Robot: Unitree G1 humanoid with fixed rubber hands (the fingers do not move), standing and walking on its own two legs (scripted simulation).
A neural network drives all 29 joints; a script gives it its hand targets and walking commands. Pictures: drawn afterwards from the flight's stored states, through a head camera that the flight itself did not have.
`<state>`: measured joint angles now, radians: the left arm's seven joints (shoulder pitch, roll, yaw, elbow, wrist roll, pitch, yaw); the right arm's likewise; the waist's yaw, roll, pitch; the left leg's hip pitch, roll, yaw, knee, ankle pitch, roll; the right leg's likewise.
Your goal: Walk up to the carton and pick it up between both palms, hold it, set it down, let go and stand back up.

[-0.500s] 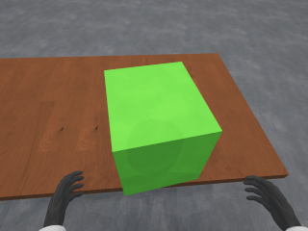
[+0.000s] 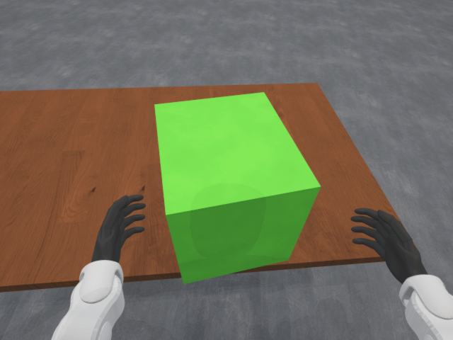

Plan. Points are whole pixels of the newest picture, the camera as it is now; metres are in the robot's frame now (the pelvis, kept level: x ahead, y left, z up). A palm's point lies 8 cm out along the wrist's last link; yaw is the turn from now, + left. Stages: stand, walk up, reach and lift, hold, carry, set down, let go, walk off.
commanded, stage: reach and lift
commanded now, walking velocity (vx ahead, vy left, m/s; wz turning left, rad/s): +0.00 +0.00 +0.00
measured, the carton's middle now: (224, 185) +0.41 +0.02 +0.04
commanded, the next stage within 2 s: none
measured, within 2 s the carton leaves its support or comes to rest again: neither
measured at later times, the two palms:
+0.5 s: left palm (101, 201) +0.30 +0.20 +0.14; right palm (384, 196) +0.32 -0.22 +0.14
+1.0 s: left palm (103, 158) +0.35 +0.20 +0.18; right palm (373, 145) +0.38 -0.21 +0.19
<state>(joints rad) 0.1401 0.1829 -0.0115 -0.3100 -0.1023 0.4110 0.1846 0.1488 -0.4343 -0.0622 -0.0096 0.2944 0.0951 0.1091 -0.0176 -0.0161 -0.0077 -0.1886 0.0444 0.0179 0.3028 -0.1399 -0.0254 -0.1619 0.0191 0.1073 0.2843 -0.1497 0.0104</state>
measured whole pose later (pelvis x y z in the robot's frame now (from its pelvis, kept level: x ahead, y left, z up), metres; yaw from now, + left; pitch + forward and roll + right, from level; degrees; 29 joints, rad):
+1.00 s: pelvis -0.01 +0.00 +0.00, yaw +0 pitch +1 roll +0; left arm -0.54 0.18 0.20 -0.04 -0.10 0.81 0.17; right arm -0.65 -0.49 0.07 0.39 0.40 0.38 0.06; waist 0.00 -0.02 -0.01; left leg -0.18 0.04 0.02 0.30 -0.13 -0.03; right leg -0.17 0.02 0.11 0.31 -0.15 0.01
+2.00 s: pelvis +0.00 -0.01 +0.00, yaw +0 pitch +3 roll +0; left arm -0.74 0.20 0.19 0.79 -0.10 0.19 0.14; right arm -0.82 -0.46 0.13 0.95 0.42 0.08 0.12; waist 0.05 -0.01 -0.02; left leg -0.22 0.04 0.02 0.30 -0.14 -0.03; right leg -0.21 0.02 0.11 0.34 -0.18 0.01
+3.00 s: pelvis +0.01 +0.00 +0.00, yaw +0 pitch +6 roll +0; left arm -0.69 0.03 0.19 0.74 0.04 0.07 0.19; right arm -0.81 -0.24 0.05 0.96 0.33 -0.02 0.01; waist 0.05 -0.01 -0.07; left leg -0.28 0.05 0.02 0.31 -0.14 -0.03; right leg -0.25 0.02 0.11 0.30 -0.15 0.01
